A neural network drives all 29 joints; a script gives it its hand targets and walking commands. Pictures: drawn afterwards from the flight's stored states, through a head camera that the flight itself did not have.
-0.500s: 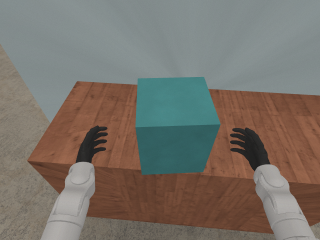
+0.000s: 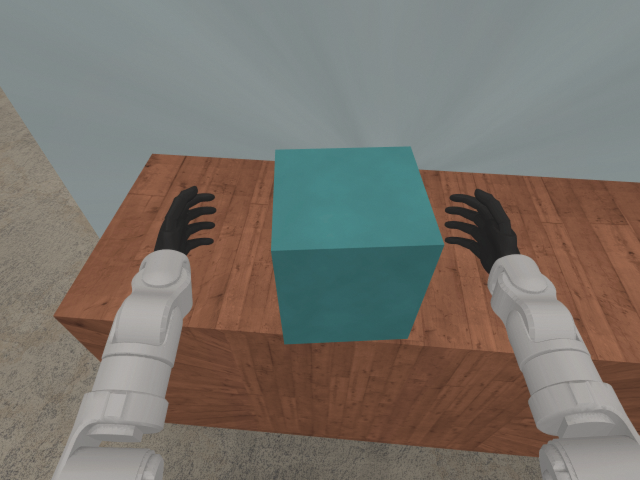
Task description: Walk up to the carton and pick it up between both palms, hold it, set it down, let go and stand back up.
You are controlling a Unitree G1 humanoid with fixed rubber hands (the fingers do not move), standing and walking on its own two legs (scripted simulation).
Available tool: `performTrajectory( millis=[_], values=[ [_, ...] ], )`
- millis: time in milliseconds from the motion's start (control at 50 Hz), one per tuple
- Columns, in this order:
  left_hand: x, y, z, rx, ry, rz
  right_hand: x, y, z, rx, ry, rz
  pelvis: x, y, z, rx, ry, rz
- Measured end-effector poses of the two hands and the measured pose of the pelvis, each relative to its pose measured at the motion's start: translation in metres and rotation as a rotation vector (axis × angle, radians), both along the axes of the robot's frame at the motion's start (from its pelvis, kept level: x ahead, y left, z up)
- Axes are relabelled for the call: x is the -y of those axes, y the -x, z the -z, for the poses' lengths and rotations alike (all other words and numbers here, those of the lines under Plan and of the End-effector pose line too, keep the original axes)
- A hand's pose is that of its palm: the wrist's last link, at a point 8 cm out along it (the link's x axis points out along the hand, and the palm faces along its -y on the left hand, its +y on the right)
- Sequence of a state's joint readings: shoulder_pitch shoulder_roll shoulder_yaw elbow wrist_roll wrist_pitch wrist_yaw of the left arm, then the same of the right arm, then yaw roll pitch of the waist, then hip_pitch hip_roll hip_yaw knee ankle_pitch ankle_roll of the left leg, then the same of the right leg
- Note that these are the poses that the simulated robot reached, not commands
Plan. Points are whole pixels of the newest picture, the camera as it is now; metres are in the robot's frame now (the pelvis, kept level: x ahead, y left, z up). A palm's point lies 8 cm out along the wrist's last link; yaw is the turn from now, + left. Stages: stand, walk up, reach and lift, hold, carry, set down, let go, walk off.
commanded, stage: reach and lift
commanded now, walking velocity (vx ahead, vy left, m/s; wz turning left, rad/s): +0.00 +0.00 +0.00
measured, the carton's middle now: (345, 249) +0.46 -0.02 -0.01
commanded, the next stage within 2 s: none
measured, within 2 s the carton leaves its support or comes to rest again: neither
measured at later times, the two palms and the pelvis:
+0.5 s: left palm (192, 201) +0.43 +0.19 +0.13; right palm (478, 207) +0.43 -0.19 +0.12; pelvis +0.00 +0.00 +0.00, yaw +0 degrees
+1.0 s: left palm (208, 263) +0.41 +0.19 +0.02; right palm (484, 254) +0.42 -0.22 +0.03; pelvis -0.01 -0.02 -0.01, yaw +0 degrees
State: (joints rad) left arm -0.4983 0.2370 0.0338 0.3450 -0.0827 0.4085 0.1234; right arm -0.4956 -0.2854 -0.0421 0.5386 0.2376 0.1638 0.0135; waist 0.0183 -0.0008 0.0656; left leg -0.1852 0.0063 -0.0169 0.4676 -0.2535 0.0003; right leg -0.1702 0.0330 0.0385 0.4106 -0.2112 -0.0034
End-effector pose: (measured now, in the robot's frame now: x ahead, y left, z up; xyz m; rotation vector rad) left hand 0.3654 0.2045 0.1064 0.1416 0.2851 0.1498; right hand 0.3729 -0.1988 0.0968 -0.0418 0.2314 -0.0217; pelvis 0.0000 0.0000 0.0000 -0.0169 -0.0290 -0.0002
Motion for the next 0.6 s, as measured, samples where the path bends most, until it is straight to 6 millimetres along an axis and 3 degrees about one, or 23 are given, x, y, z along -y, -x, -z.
performTrajectory(
  millis=[200, 440, 600],
  values=[
    [0.011, -0.031, -0.009, -0.023, -0.004, 0.015, -0.009, -0.029, -0.005, -0.034, -0.010, -0.010, 0.001, 0.007, 0.000, -0.082, -0.001, 0.002],
    [0.014, -0.060, -0.025, -0.009, -0.004, -0.008, -0.014, -0.057, -0.023, -0.009, -0.020, 0.000, 0.001, 0.001, 0.001, -0.168, -0.001, 0.003],
    [0.010, -0.061, -0.003, -0.064, -0.010, -0.025, -0.008, -0.058, -0.002, -0.092, -0.028, 0.029, 0.001, 0.002, 0.001, -0.173, -0.001, 0.004]
  ],
)
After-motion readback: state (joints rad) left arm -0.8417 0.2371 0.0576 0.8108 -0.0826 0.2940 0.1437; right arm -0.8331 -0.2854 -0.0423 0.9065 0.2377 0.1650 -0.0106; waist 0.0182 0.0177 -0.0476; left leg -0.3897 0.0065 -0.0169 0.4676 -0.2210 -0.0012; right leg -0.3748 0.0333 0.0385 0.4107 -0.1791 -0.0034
